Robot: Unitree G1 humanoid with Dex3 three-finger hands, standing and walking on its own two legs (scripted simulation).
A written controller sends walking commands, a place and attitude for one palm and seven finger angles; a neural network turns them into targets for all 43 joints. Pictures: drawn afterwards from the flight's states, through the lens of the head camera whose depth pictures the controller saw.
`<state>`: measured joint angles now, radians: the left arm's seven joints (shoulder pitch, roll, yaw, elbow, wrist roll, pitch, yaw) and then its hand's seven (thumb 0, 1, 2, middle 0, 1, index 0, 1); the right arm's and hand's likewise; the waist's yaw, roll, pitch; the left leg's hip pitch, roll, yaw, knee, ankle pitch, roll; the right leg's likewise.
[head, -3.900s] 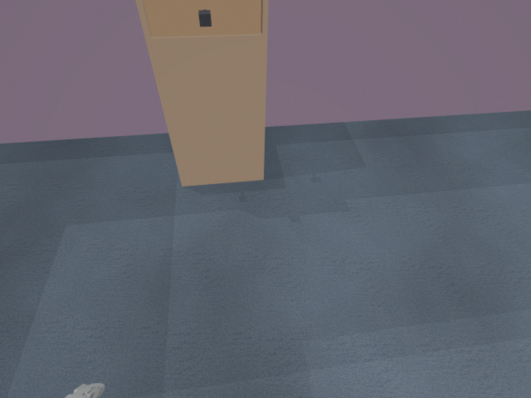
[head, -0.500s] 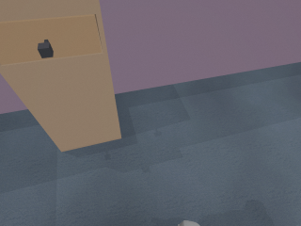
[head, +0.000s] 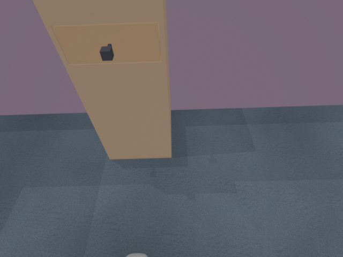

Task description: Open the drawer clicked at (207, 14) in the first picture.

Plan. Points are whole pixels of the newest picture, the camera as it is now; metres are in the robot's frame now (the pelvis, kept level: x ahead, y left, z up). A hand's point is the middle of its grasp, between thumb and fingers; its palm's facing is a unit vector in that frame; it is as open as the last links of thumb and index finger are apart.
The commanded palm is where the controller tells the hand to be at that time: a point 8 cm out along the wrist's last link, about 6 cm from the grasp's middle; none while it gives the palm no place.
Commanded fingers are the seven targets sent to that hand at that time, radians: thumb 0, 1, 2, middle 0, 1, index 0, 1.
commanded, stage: take the last steps up to it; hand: left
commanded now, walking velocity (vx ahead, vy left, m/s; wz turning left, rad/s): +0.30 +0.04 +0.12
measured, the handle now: (108, 50) +0.79 +0.30 +0.07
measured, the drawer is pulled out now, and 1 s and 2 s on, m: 0.00 0.00 0.00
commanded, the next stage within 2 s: come to a stop and stand still in 0.90 s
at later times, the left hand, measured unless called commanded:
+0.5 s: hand out of the picture +0.11 +0.22 -0.17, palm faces +0.05 -0.98 -0.19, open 7.4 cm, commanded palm none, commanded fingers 0.00 0.90 0.90 -0.20 -0.30 -0.20 -0.30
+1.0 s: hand (102, 247) +0.18 +0.22 -0.20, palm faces +0.14 -0.98 -0.12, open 7.4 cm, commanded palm none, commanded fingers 0.00 0.90 0.90 -0.20 -0.30 -0.20 -0.30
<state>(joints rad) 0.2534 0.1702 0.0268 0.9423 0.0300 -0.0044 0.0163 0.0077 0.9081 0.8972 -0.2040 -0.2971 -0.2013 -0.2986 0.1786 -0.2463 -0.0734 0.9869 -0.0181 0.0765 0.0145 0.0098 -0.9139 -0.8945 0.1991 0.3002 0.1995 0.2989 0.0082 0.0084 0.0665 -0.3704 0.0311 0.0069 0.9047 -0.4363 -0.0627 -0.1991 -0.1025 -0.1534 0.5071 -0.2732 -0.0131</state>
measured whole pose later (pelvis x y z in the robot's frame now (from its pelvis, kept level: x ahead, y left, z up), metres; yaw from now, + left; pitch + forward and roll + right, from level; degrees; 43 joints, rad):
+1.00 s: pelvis +0.23 +0.07 -0.02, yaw +3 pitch -2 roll -2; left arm 0.37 0.15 0.04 1.13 0.02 -0.03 0.00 0.01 0.91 0.90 -0.20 -0.30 -0.20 -0.30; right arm 0.18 -0.18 -0.05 1.03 -0.03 -0.05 0.01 0.01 -0.93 -0.89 0.20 0.30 0.20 0.30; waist 0.03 -0.02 0.05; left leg -0.36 0.08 0.12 0.59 -0.18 0.02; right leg -0.13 -0.06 -0.13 0.60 -0.42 0.02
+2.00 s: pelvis +0.23 +0.05 +0.00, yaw +1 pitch -1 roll +1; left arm 0.26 0.22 0.05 1.07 0.02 0.05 0.02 0.01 0.91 0.90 -0.20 -0.30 -0.20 -0.30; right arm 0.21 -0.19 -0.03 1.03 -0.02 0.02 -0.01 0.01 -0.91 -0.89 0.20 0.30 0.20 0.30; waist 0.04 -0.03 0.03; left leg -0.18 0.02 0.02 0.48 -0.30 -0.02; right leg -0.30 -0.07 -0.07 0.53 -0.25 0.02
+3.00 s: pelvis +0.22 +0.06 +0.00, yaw +1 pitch -3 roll +0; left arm 0.14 0.34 0.01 0.98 0.02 -0.01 0.00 0.01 0.91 0.90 -0.20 -0.30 -0.20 -0.30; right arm 0.15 -0.35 -0.02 0.99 -0.02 -0.01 0.01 0.01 -0.91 -0.89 0.20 0.30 0.20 0.30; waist 0.00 0.01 0.01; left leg -0.13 0.02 0.03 0.45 -0.27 -0.01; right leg -0.22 -0.06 -0.06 0.45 -0.18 0.02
